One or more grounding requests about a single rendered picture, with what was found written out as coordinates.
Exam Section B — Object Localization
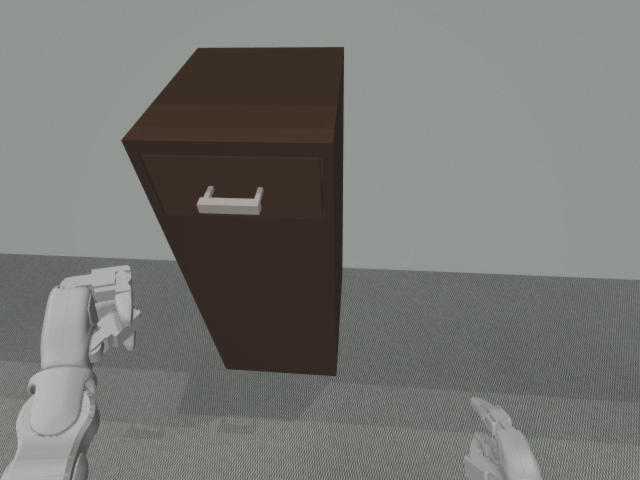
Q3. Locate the robot right hand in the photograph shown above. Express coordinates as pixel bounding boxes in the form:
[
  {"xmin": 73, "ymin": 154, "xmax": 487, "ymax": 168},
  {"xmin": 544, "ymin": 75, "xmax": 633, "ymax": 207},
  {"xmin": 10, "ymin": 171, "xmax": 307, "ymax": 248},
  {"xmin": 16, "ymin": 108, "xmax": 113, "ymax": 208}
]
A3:
[{"xmin": 464, "ymin": 397, "xmax": 542, "ymax": 480}]

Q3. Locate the handle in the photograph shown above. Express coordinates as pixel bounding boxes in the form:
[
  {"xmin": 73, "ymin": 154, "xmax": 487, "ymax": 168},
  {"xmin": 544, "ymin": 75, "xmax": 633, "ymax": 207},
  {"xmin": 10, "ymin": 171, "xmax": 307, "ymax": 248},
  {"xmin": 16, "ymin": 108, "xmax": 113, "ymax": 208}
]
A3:
[{"xmin": 196, "ymin": 186, "xmax": 264, "ymax": 215}]

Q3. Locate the left robot forearm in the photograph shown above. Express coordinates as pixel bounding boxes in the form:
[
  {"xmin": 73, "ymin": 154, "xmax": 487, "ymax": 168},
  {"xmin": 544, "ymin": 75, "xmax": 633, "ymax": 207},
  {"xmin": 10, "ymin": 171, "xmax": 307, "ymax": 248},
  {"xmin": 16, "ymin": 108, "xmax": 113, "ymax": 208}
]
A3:
[{"xmin": 0, "ymin": 365, "xmax": 100, "ymax": 480}]

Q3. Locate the cabinet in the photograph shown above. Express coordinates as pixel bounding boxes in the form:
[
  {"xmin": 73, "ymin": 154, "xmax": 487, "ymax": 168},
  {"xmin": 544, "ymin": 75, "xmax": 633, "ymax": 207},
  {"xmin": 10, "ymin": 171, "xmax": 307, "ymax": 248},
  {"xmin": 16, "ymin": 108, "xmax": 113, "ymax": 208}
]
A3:
[{"xmin": 121, "ymin": 47, "xmax": 344, "ymax": 376}]

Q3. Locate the drawer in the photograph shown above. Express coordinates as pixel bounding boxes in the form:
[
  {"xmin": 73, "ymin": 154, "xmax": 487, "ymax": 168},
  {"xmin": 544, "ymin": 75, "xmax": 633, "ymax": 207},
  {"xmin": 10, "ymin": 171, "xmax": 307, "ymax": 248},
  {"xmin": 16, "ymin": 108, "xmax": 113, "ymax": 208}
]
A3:
[{"xmin": 142, "ymin": 154, "xmax": 324, "ymax": 218}]

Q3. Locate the robot left hand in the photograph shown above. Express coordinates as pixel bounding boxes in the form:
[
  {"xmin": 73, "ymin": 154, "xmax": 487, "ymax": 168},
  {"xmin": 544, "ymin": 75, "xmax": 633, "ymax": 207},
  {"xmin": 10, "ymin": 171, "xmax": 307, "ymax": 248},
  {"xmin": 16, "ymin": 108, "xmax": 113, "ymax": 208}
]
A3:
[{"xmin": 41, "ymin": 265, "xmax": 141, "ymax": 371}]

